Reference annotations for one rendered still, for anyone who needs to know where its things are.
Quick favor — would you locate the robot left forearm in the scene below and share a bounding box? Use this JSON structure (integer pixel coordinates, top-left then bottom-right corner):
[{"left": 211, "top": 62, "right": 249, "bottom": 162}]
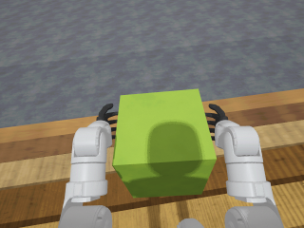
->
[{"left": 58, "top": 120, "right": 112, "bottom": 228}]

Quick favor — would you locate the right robot upper arm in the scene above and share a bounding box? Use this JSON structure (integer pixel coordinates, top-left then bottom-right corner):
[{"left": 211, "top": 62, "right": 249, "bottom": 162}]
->
[{"left": 224, "top": 206, "right": 283, "bottom": 228}]

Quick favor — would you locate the right robot thigh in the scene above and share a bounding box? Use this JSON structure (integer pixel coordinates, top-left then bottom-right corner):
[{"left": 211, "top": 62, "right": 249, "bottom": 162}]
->
[{"left": 177, "top": 218, "right": 204, "bottom": 228}]

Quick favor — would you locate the robot left hand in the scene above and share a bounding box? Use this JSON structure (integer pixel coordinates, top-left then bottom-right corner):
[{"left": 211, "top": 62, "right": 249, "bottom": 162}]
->
[{"left": 96, "top": 103, "right": 119, "bottom": 140}]

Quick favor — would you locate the robot right hand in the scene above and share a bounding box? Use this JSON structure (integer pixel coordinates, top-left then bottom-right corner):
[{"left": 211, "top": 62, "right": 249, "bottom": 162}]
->
[{"left": 205, "top": 104, "right": 228, "bottom": 141}]

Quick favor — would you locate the robot right forearm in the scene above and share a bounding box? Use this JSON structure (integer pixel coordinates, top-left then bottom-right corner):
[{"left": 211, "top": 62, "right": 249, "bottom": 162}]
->
[{"left": 215, "top": 120, "right": 284, "bottom": 228}]

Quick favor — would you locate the carton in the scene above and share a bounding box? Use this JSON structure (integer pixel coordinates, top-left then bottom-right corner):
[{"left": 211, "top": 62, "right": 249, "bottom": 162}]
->
[{"left": 112, "top": 88, "right": 217, "bottom": 199}]

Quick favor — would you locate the left robot upper arm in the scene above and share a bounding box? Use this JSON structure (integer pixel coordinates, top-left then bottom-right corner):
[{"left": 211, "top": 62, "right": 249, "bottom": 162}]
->
[{"left": 59, "top": 205, "right": 112, "bottom": 228}]

